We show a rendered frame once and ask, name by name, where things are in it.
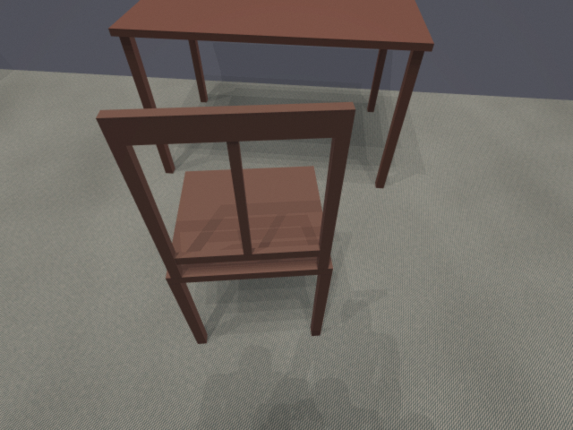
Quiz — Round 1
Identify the table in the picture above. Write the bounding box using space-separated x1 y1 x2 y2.
108 0 434 188

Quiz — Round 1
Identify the chair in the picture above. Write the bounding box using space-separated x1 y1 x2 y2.
96 102 355 344

